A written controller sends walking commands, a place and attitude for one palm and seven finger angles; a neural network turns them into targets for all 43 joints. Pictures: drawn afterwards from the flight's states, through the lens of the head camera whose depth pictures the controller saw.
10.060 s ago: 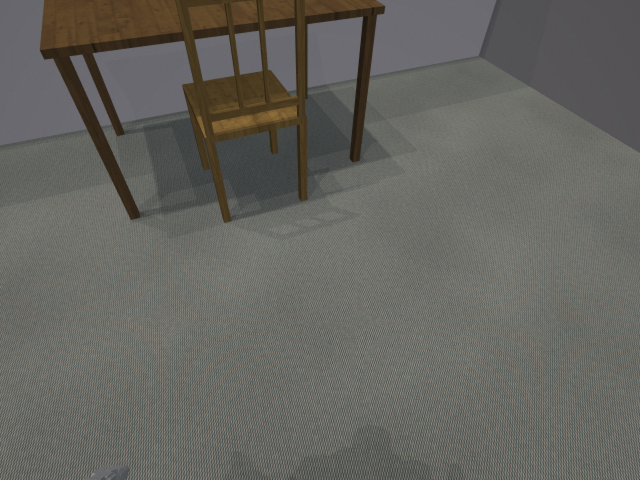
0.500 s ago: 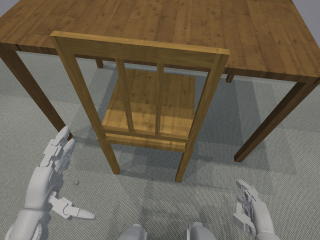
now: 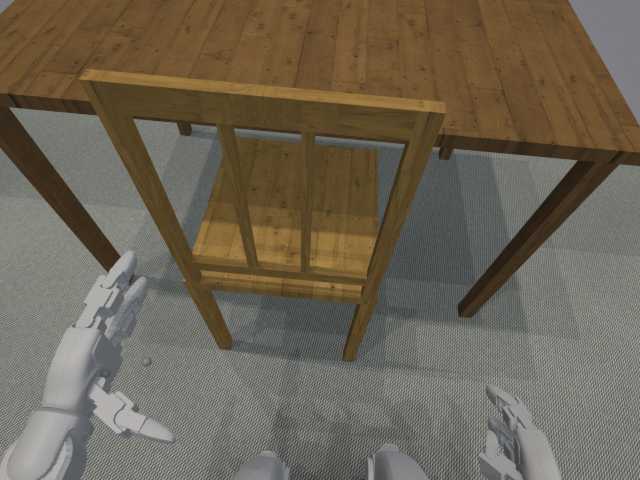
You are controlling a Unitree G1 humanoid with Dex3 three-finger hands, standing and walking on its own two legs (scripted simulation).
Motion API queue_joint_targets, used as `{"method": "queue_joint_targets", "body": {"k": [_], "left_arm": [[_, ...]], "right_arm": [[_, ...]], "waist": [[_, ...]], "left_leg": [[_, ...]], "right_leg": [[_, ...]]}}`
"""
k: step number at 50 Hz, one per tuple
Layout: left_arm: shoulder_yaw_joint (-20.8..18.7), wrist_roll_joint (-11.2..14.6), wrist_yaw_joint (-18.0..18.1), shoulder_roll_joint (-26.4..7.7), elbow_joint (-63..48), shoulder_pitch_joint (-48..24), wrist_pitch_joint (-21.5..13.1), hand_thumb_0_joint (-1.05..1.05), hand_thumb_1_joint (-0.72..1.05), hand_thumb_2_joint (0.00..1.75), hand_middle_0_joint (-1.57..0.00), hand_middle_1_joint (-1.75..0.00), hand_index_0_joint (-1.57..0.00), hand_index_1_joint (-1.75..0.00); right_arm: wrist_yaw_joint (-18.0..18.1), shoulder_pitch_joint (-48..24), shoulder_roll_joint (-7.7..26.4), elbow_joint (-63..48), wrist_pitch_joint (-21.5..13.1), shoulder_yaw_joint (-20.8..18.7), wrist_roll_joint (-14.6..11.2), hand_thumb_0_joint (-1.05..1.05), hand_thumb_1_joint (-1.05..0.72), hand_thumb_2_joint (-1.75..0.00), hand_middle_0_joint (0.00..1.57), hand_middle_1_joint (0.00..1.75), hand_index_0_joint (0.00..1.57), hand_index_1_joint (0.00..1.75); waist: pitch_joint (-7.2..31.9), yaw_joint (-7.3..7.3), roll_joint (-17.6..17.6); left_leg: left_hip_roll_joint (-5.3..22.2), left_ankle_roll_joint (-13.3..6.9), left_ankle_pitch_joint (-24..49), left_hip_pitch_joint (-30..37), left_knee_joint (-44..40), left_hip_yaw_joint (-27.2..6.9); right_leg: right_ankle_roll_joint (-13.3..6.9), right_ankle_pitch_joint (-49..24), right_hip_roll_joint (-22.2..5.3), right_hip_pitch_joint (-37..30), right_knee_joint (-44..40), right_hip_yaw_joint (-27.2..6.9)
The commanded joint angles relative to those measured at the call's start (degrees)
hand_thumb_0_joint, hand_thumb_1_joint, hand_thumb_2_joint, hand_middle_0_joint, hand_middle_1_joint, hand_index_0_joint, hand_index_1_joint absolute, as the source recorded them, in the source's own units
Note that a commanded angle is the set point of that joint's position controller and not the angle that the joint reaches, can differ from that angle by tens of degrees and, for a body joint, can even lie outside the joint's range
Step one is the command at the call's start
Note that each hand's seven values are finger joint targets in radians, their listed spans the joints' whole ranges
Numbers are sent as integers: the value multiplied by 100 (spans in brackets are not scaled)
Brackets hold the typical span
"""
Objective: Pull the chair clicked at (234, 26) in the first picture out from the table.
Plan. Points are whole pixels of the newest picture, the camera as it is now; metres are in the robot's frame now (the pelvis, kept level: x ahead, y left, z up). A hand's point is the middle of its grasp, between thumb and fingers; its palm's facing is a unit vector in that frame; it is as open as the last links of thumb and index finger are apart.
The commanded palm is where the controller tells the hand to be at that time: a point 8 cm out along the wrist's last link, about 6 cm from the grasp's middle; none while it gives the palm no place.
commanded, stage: raise the hand toward the chair's back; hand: left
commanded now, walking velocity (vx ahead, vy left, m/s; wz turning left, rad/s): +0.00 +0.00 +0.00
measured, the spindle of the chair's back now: (241, 208) +0.49 +0.14 -0.01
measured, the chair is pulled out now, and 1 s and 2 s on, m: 0.00 0.00 0.00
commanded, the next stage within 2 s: aim the fingers beside a spindle in 0.26 s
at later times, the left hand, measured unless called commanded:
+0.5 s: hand (157, 364) +0.24 +0.19 +0.03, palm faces -0.05 -1.00 -0.06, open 16.9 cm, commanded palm +0.23 +0.24 +0.03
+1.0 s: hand (196, 336) +0.28 +0.16 +0.02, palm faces -0.09 -0.99 -0.04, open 16.9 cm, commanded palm +0.26 +0.22 +0.01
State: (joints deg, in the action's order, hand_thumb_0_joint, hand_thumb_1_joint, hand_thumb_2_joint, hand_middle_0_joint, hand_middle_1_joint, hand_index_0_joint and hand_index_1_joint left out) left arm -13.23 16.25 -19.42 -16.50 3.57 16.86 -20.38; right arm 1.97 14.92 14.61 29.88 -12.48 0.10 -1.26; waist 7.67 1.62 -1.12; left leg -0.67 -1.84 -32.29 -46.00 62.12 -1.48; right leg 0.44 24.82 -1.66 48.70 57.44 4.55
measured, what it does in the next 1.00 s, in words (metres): stands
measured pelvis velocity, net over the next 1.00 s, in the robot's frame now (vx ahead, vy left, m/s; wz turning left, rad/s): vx -0.01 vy -0.01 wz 0.01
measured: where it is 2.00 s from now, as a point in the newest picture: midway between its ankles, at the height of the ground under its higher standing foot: outside the picture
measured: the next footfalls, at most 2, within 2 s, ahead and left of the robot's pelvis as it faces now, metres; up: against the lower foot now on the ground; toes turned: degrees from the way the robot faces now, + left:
none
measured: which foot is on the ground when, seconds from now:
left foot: down 0.00-1.00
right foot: down 0.00-1.00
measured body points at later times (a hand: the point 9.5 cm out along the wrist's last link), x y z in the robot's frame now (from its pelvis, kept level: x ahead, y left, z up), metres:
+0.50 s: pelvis -0.01 -0.01 -0.01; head +0.07 +0.00 +0.44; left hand +0.24 +0.25 +0.04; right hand +0.18 -0.25 -0.08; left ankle -0.02 +0.09 -0.67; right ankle +0.03 -0.13 -0.67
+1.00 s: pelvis -0.01 -0.01 -0.02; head +0.09 -0.01 +0.42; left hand +0.28 +0.22 +0.02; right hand +0.16 -0.26 -0.11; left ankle -0.02 +0.09 -0.67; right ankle +0.03 -0.13 -0.67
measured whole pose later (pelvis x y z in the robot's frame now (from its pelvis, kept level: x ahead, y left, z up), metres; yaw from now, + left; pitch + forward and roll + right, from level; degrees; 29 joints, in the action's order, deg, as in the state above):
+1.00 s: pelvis -0.01 -0.01 -0.02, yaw +0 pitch +19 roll -2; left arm -9.3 13.8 -17.0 -13.6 12.7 4.3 -24.3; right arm 1.7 13.4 15.2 31.2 -11.9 0.4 -0.8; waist 8.0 1.5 -1.6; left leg -0.9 -1.1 -33.1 -52.8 66.8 -1.5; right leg -0.4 26.2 -2.1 56.1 63.3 4.5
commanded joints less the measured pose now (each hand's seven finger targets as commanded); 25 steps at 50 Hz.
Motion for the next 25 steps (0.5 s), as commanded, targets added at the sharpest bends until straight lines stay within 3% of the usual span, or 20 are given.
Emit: {"method": "queue_joint_targets", "body": {"k": [1, 2, 4, 8, 12, 15, 18, 19, 22, 25], "left_arm": [[-555, 135, 229, -705, -959, -360, -632, 0, -50, 30, -6, -8, -6, -8], [-526, 88, 213, -714, -799, -366, -618, 0, -50, 30, -6, -8, -6, -8], [-406, 52, 97, -681, -688, -372, -560, 0, -50, 30, -6, -8, -6, -8], [-416, 74, -71, -849, -1055, -481, -474, 0, -50, 30, -6, -8, -6, -8], [-625, 187, -23, -928, -1073, -466, -521, 0, -50, 30, -6, -8, -6, -8], [-604, 181, 58, -830, -1049, -534, -622, 0, -50, 30, -6, -8, -6, -8], [-506, 103, 63, -750, -845, -459, -593, 0, -50, 30, -6, -8, -6, -8], [-214, 75, 25, -554, -808, -604, -560, 0, -50, 30, -6, -8, -6, -8], [-85, 44, -51, -532, -683, -926, -514, 0, -50, 30, -6, -8, -6, -8], [-146, 16, -15, -679, -788, -1236, -549, 0, -50, 30, -6, -8, -6, -8]], "right_arm": [[28, -186, 745, -759, -329, -302, -18, 0, -90, -90, 20, 30, 20, 30], [34, -198, 771, -761, -314, -303, -24, 0, -90, -90, 20, 30, 20, 30], [37, -179, 810, -809, -304, -303, -50, 0, -90, -90, 20, 30, 20, 30], [57, -152, 825, -878, -331, -303, -67, 0, -90, -90, 20, 30, 20, 30], [90, -189, 772, -837, -350, -281, -48, 0, -90, -90, 20, 30, 20, 30], [90, -204, 755, -787, -359, -267, -42, 0, -90, -90, 20, 30, 20, 30], [72, -203, 755, -787, -343, -268, -53, 0, -90, -90, 20, 30, 20, 30], [68, -212, 769, -807, -352, -243, -54, 0, -90, -90, 20, 30, 20, 30], [97, -190, 813, -773, -375, -249, -62, 0, -90, -90, 20, 30, 20, 30], [117, -160, 839, -763, -398, -263, -52, 0, -90, -90, 20, 30, 20, 30]], "waist": [[1176, -58, -278], [1097, -23, -159], [1159, -10, -295], [1565, -42, -392], [1454, -55, -130], [1360, -67, -278], [1289, -51, -295], [1198, 34, -307], [1186, 118, -158], [1386, 85, -199]], "left_leg": [[7, 317, 2343, 509, -951, -179], [8, 264, 2189, 429, -928, -153], [-6, 252, 2010, 432, -946, -126], [-9, 233, 2262, 657, -956, -139], [-17, 193, 2230, 513, -913, -141], [-19, 228, 2196, 490, -913, -151], [-19, 213, 2116, 469, -908, -129], [-26, 209, 2026, 442, -894, -132], [-18, 160, 1786, 320, -808, -137], [-24, 163, 1743, 326, -766, -150]], "right_leg": [[-202, -1151, 180, -1032, -420, 75], [-202, -1074, 180, -999, -450, 51], [-202, -938, 166, -978, -478, 15], [-200, -1170, 159, -1238, -510, -29], [-187, -1273, 177, -1349, -541, -50], [-192, -1182, 164, -1208, -477, -18], [-197, -1110, 155, -1146, -477, -19], [-188, -1043, 150, -1026, -478, -20], [-180, -867, 139, -911, -487, -71], [-180, -810, 120, -919, -460, -113]]}}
